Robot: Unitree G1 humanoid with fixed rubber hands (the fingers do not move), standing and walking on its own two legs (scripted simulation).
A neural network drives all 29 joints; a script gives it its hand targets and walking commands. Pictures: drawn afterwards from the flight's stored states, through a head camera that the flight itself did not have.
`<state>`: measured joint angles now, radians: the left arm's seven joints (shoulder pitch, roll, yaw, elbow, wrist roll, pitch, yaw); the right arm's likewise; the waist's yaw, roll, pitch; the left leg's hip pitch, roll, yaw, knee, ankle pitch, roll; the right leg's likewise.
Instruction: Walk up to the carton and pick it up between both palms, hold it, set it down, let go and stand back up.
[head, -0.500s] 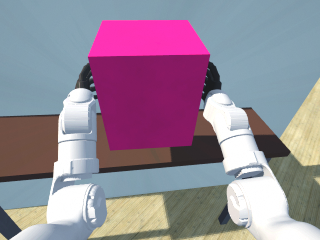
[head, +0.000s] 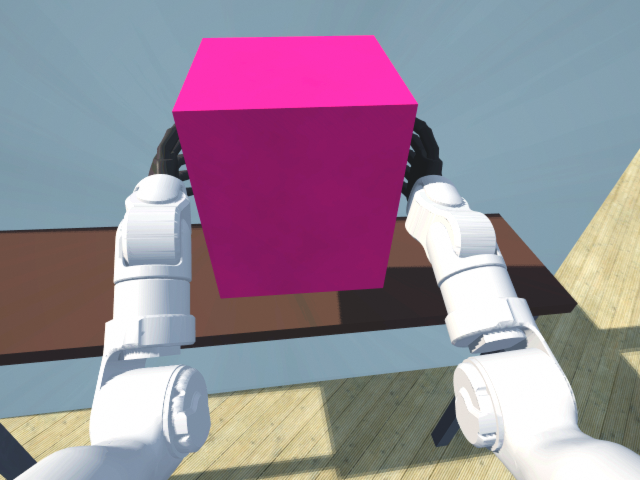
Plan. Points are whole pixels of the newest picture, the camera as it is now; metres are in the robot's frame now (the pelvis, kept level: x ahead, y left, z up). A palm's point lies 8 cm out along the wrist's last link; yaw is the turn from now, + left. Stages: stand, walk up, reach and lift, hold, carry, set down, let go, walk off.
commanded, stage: hold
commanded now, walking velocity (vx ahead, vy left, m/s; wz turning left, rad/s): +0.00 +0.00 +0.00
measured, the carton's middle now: (296, 168) +0.41 +0.01 +0.23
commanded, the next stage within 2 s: none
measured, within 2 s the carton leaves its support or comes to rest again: neither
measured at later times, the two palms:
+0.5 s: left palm (163, 188) +0.37 +0.16 +0.22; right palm (417, 185) +0.37 -0.13 +0.23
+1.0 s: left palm (162, 185) +0.36 +0.16 +0.23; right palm (422, 181) +0.36 -0.13 +0.25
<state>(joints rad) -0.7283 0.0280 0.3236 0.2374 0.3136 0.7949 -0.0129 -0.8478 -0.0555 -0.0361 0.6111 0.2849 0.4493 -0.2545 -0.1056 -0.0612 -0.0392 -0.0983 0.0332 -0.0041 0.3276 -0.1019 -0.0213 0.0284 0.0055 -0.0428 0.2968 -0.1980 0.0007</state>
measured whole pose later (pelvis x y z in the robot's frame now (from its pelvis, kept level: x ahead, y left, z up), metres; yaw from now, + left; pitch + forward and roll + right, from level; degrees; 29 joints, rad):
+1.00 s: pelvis +0.00 +0.00 +0.00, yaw +0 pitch -9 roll -1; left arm -0.74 0.02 0.36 0.24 0.34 0.82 -0.04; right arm -0.86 -0.04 -0.04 0.61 0.27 0.49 -0.27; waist -0.10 -0.06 -0.03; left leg -0.07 0.03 -0.01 0.33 -0.10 -0.02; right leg 0.05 0.01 -0.05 0.31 -0.21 0.00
